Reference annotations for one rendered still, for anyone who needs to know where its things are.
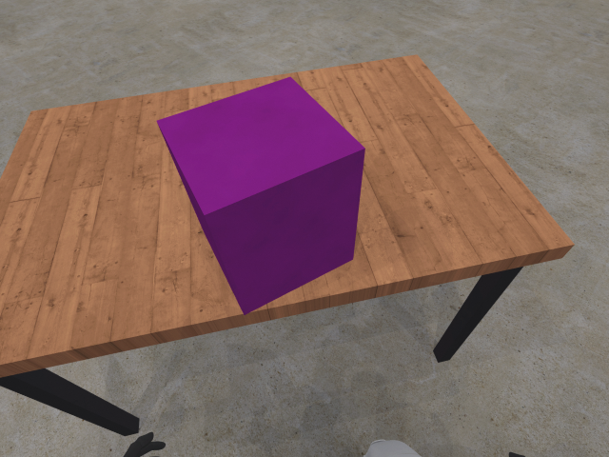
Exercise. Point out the carton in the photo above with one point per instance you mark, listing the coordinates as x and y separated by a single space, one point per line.
275 182

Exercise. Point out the left robot hand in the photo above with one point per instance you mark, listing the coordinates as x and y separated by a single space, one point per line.
144 445

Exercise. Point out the table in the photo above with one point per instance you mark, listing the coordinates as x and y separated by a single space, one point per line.
101 250

